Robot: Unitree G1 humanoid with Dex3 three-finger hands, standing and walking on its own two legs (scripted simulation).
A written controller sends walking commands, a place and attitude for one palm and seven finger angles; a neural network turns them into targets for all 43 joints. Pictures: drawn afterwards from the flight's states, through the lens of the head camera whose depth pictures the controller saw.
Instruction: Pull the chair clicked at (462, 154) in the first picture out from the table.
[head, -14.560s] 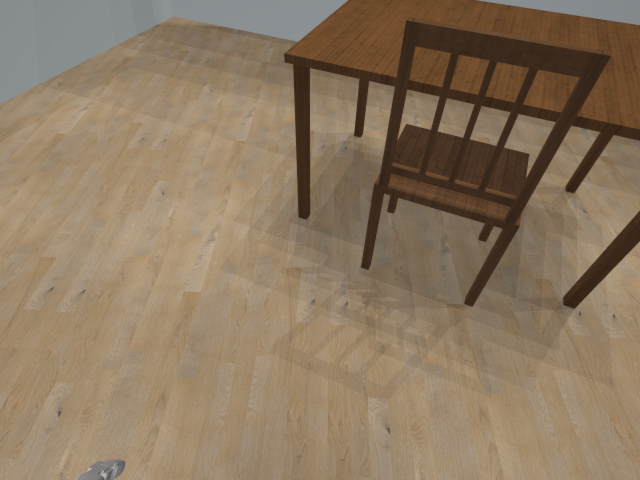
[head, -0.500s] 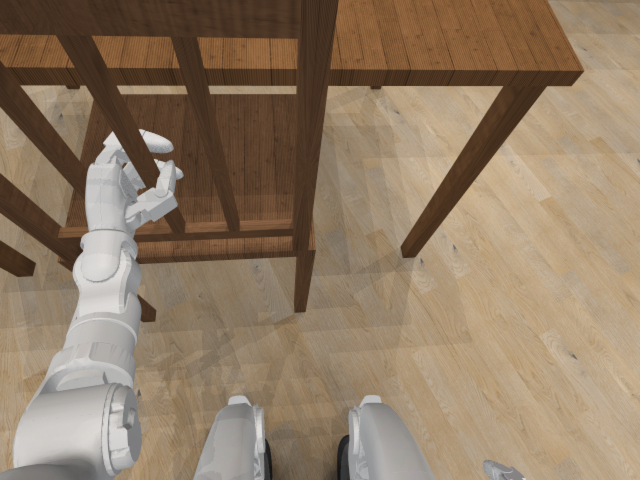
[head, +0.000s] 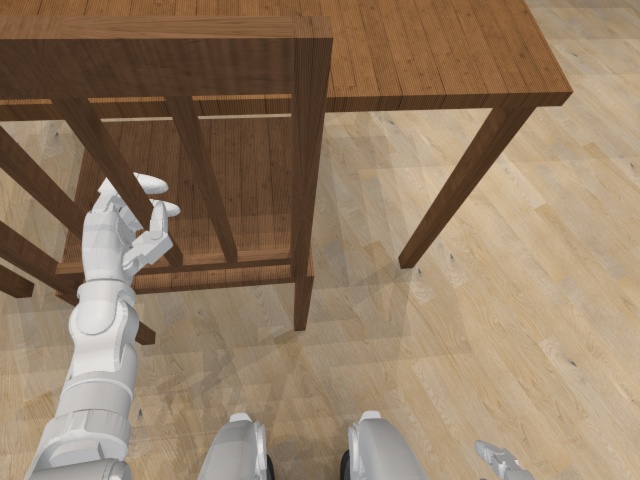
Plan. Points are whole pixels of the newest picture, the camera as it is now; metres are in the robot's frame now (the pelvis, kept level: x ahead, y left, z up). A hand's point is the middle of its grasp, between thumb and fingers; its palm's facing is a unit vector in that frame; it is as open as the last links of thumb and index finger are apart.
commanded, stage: hook a spindle and tug to test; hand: left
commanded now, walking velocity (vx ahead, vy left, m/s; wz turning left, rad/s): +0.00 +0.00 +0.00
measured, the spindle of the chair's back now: (139, 203) +0.44 +0.21 +0.03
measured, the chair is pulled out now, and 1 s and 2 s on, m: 0.01 0.10 0.22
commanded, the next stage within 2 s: step backward, pulling the chair out in 0.10 s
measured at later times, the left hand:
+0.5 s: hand (166, 234) +0.40 +0.17 +0.03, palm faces +0.16 -0.98 -0.10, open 5.0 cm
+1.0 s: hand (190, 288) +0.33 +0.14 +0.03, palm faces +0.08 -0.98 -0.17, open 4.9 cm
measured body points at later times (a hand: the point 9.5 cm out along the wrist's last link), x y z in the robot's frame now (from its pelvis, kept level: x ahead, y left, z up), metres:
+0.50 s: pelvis +0.02 +0.01 +0.08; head +0.12 +0.03 +0.52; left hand +0.38 +0.22 +0.04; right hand +0.11 -0.25 -0.03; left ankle +0.00 +0.10 -0.64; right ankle +0.00 -0.13 -0.63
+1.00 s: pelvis -0.03 -0.01 +0.09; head +0.06 -0.02 +0.53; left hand +0.32 +0.19 +0.04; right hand +0.06 -0.28 -0.03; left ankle +0.00 +0.10 -0.64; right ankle +0.00 -0.13 -0.64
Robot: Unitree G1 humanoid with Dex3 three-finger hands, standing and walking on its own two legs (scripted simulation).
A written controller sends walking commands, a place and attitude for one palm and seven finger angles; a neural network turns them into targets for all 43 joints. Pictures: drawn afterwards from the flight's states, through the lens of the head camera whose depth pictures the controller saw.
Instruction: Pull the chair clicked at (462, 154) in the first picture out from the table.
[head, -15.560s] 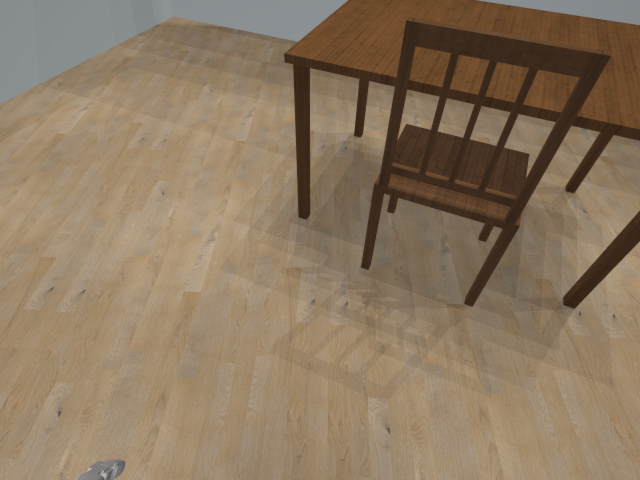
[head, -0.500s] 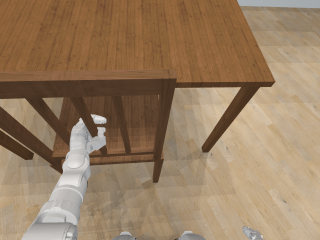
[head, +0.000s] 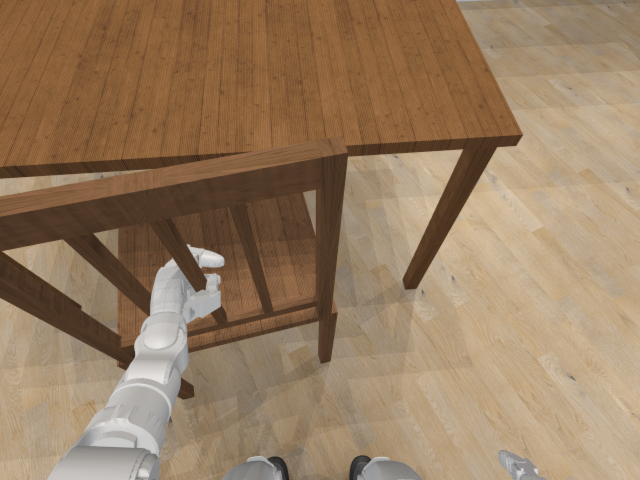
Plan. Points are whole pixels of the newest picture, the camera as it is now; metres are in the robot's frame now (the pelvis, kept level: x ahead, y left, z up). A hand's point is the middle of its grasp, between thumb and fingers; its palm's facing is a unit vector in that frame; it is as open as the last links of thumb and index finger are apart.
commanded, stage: step backward, pulling the chair out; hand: left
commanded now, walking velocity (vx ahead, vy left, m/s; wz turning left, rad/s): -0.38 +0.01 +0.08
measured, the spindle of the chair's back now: (197, 279) +0.39 +0.17 -0.06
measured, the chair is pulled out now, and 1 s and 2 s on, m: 0.10 0.22 0.39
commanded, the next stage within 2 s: none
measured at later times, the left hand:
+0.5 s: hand (218, 350) +0.28 +0.13 -0.06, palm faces +0.05 -0.98 -0.18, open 4.9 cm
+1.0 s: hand (220, 378) +0.25 +0.13 -0.06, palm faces +0.08 -0.98 -0.19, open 5.0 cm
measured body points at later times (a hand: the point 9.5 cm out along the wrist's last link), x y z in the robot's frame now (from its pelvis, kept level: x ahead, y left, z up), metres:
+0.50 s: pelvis -0.06 +0.00 -0.01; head +0.00 -0.01 +0.44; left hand +0.27 +0.18 -0.05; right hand +0.02 -0.27 -0.14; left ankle +0.00 +0.11 -0.73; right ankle +0.02 -0.12 -0.73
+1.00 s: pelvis -0.11 -0.02 +0.00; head -0.02 -0.03 +0.44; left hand +0.24 +0.18 -0.05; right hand -0.01 -0.29 -0.13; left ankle -0.10 +0.13 -0.71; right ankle -0.04 -0.13 -0.73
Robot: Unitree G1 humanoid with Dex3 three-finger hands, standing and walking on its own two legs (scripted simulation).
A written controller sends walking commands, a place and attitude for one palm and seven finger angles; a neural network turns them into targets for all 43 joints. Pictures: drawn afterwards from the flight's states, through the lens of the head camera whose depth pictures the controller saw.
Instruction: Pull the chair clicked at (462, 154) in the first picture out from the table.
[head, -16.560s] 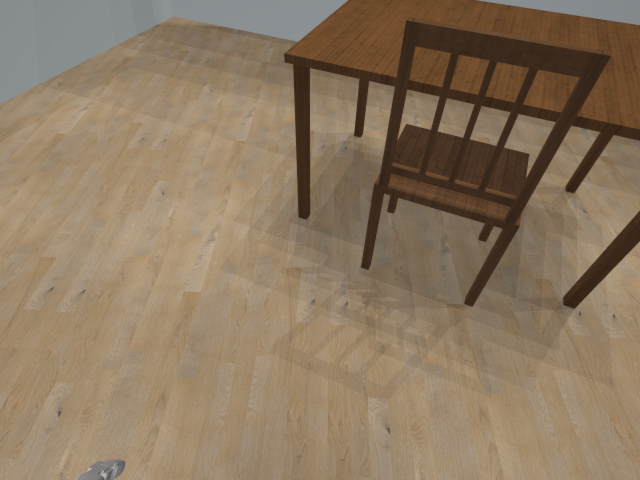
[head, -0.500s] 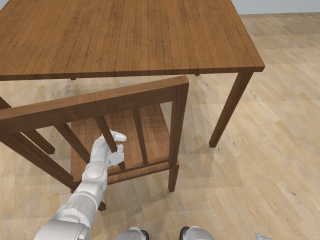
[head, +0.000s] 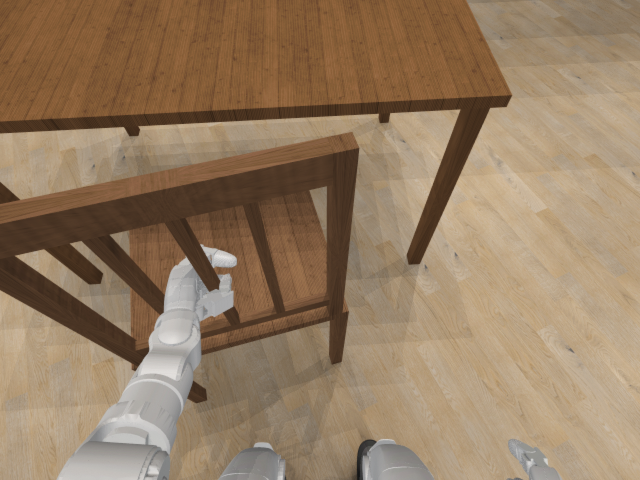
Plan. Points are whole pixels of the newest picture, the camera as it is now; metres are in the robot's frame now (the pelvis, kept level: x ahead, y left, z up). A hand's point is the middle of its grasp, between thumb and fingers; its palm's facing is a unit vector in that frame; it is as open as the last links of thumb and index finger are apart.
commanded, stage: step backward, pulling the chair out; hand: left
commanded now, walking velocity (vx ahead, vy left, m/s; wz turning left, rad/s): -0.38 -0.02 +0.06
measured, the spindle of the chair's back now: (211, 280) +0.39 +0.15 -0.06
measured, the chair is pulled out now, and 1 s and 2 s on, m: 0.22 0.39 0.63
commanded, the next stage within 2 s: stop walking, hand still on the chair in 1.76 s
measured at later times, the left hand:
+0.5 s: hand (214, 347) +0.28 +0.14 -0.06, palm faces -0.05 -0.98 -0.18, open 4.9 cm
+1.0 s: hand (210, 429) +0.19 +0.13 -0.06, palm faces -0.08 -0.98 -0.18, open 4.9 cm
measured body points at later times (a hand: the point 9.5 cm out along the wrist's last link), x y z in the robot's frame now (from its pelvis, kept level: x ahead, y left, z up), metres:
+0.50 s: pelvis -0.08 +0.03 +0.00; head +0.00 +0.03 +0.44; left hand +0.28 +0.19 -0.04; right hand +0.02 -0.22 -0.13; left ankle -0.06 +0.16 -0.73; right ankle +0.02 -0.11 -0.73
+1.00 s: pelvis -0.18 +0.04 +0.00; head -0.09 +0.03 +0.44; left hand +0.19 +0.19 -0.04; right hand -0.08 -0.26 -0.12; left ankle -0.16 +0.17 -0.73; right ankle -0.12 -0.10 -0.73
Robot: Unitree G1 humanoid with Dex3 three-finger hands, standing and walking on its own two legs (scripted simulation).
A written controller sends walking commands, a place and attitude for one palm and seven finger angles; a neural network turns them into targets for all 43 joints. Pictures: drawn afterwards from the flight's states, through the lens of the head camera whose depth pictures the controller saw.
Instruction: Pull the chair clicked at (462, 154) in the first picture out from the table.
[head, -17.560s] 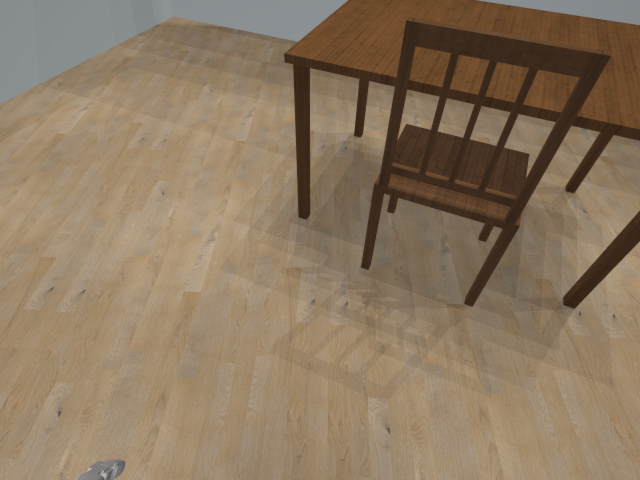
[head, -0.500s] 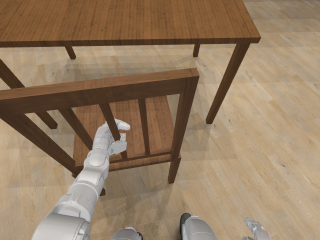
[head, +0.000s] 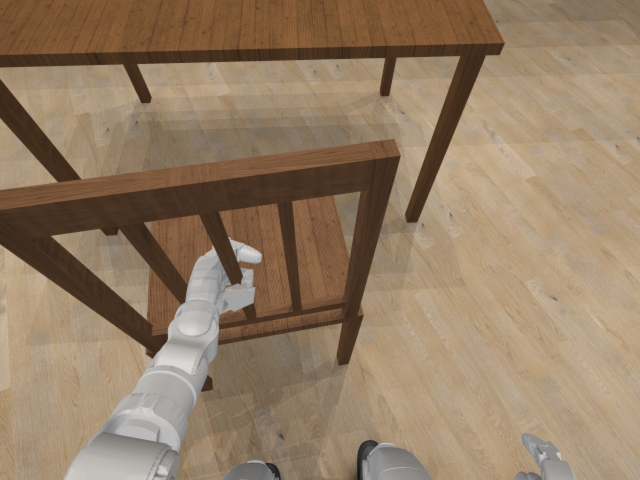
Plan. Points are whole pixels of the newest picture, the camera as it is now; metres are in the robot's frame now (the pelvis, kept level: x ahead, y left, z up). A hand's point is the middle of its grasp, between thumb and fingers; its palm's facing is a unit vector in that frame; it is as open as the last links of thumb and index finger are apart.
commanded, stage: step backward, pulling the chair out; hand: left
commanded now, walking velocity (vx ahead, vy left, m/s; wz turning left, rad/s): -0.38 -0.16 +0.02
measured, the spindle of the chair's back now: (234, 273) +0.39 +0.12 -0.06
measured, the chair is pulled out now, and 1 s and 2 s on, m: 0.39 0.63 0.68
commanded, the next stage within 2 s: stop walking, hand still on the chair in 0.76 s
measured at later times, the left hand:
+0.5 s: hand (240, 376) +0.24 +0.10 -0.06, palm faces -0.09 -0.98 -0.18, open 5.0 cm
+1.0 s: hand out of the picture +0.12 +0.10 -0.06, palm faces -0.07 -0.98 -0.17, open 5.0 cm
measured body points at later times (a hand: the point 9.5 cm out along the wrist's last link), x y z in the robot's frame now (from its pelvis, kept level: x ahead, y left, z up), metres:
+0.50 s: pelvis -0.11 +0.00 +0.00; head -0.04 +0.00 +0.44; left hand +0.24 +0.15 -0.04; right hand -0.02 -0.27 -0.13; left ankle -0.10 +0.14 -0.73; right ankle -0.04 -0.13 -0.73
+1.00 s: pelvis -0.22 +0.00 +0.00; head -0.16 -0.01 +0.44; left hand +0.12 +0.15 -0.04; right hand -0.13 -0.26 -0.12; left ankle -0.18 +0.13 -0.73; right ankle -0.14 -0.13 -0.73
